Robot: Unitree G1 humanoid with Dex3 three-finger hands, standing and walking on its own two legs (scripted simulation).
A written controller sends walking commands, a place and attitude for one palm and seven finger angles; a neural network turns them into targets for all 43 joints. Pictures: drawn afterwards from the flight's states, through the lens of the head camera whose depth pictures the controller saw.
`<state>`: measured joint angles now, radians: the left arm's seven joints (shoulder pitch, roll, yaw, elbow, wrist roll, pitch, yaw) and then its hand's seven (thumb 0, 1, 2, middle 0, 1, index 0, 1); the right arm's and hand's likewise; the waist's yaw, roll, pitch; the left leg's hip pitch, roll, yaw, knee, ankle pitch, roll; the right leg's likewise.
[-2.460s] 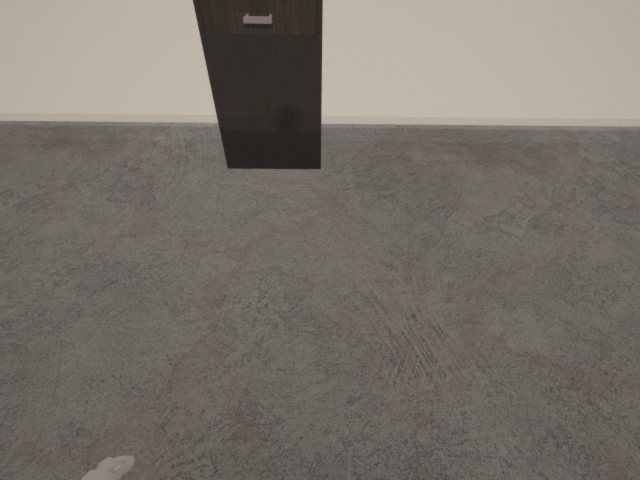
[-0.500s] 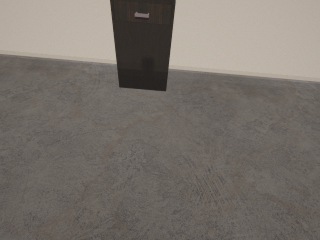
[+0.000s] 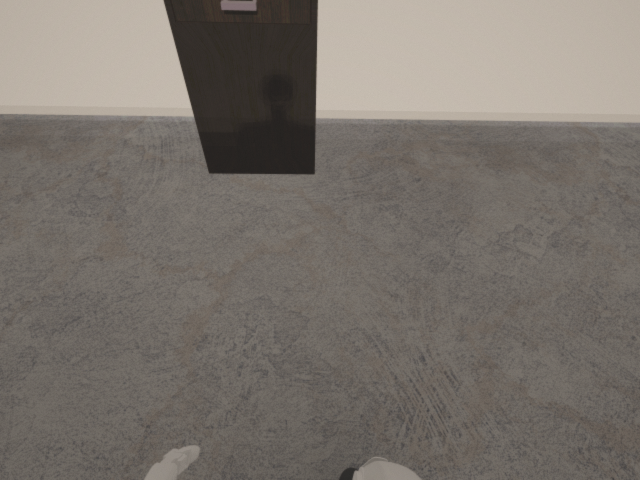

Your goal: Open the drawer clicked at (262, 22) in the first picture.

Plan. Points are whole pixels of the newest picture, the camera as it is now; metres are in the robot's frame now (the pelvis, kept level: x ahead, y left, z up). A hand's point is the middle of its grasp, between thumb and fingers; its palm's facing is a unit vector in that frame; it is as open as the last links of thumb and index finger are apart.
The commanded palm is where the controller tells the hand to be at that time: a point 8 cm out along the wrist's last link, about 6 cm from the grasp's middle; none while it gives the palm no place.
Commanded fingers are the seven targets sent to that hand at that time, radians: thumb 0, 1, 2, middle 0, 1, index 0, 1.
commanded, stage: walk to a spot facing it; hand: left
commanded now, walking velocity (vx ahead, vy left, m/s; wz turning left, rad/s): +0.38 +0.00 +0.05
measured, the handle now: (239, 2) +1.40 +0.27 -0.01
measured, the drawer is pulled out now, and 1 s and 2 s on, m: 0.00 0.00 0.00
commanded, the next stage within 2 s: turn to face it in 1.12 s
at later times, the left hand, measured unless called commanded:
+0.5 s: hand out of the picture +0.12 +0.21 -0.16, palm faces +0.16 -0.98 -0.12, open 7.4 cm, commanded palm none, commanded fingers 0.00 0.90 0.90 -0.20 -0.30 -0.20 -0.30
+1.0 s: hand (224, 243) +0.55 +0.20 -0.14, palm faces -0.14 -0.97 -0.20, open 7.4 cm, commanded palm none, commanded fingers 0.00 0.90 0.90 -0.20 -0.30 -0.20 -0.30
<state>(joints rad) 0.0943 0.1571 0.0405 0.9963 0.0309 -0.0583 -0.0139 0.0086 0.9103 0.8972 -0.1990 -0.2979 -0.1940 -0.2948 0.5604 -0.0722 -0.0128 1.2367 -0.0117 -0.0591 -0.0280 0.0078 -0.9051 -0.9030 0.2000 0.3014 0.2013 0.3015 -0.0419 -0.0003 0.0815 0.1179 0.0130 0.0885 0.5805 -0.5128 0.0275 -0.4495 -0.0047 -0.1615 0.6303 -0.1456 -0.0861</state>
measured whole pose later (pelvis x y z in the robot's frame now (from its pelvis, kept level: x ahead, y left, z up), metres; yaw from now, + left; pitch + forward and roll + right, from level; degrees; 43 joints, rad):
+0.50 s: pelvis +0.22 +0.06 +0.01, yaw +2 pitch -1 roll -2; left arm 0.44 0.15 0.04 1.15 0.02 -0.05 0.00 0.01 0.91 0.90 -0.20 -0.30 -0.20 -0.29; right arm 0.11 -0.16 -0.04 1.01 -0.04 -0.06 0.02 0.01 -0.92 -0.90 0.19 0.30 0.19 0.30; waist 0.07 -0.03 0.07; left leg -0.39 0.08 0.16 0.62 -0.20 0.05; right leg -0.13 -0.07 -0.13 0.72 -0.46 0.01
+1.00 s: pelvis +0.42 +0.03 +0.02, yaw -7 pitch -1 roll +1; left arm 0.12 0.18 0.07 1.01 0.03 -0.01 -0.03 0.01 0.91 0.90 -0.20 -0.30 -0.19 -0.29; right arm 0.48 -0.12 -0.04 1.17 -0.04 -0.06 -0.01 0.01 -0.91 -0.90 0.20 0.30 0.20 0.30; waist -0.06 0.01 0.07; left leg 0.09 0.09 0.32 0.39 -0.42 -0.05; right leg -0.46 -0.08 -0.13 0.64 -0.20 -0.04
